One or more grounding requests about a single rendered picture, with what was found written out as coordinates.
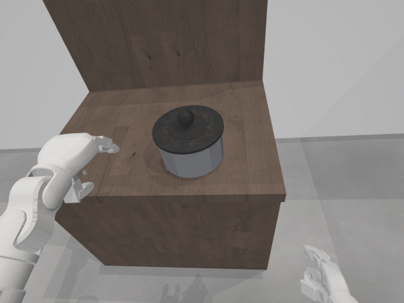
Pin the table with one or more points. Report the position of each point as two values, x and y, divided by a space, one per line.
140 59

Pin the robot right hand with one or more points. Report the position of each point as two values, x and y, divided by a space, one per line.
320 285

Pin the robot left forearm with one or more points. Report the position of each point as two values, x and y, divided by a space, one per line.
27 225

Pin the pot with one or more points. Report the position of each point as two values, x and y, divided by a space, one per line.
195 164

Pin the robot left hand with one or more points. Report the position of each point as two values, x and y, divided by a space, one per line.
72 152

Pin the lid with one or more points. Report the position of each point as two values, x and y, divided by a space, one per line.
171 136

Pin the knob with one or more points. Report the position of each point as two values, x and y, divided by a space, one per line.
185 117

